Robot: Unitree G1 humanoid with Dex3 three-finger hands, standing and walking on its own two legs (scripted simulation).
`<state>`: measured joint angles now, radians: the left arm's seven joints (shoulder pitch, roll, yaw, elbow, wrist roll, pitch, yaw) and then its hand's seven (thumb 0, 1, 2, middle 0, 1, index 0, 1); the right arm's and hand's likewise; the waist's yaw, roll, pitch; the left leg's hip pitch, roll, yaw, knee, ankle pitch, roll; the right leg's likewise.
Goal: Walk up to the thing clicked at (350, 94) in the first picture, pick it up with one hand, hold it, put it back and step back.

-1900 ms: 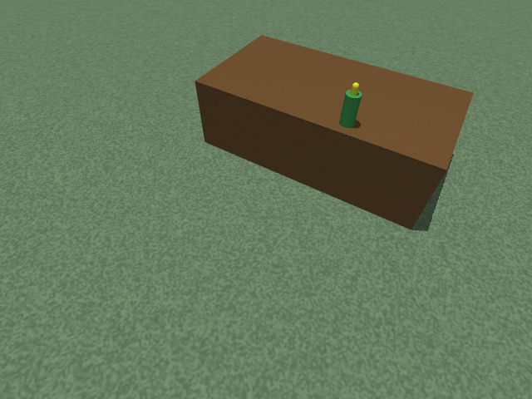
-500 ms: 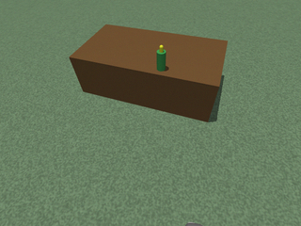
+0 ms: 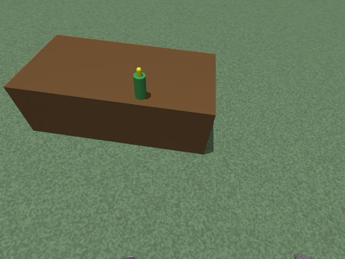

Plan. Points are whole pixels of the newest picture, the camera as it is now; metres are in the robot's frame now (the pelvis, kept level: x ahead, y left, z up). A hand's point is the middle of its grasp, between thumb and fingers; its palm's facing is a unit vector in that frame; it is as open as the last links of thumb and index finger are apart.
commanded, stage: walk up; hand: left
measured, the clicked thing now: (139, 82) +1.01 +0.14 -0.27
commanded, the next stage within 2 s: none
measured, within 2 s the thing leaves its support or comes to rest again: neither
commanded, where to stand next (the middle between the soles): +0.60 +0.00 m, yaw -10 degrees
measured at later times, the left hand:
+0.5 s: hand (87, 187) +0.33 +0.23 -0.10, palm faces -0.14 -0.91 -0.40, open 7.4 cm
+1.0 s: hand (84, 142) +0.50 +0.28 -0.12, palm faces -0.25 -0.90 -0.36, open 7.4 cm
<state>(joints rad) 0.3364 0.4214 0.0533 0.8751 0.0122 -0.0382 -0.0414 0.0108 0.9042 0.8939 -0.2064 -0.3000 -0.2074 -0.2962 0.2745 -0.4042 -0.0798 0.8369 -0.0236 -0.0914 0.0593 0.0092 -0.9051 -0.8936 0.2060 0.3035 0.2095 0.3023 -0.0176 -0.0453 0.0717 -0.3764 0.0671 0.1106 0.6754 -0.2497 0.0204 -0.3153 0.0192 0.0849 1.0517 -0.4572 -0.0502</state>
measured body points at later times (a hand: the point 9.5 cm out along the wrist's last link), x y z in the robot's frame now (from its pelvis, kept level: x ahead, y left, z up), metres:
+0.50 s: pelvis +0.20 -0.02 +0.01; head +0.21 -0.05 +0.46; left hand +0.34 +0.28 -0.07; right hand +0.21 -0.35 -0.12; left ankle +0.22 +0.13 -0.66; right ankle +0.23 -0.14 -0.72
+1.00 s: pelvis +0.39 +0.02 +0.02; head +0.41 +0.03 +0.47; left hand +0.51 +0.33 -0.10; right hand +0.36 -0.30 -0.08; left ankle +0.40 +0.12 -0.72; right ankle +0.46 -0.14 -0.68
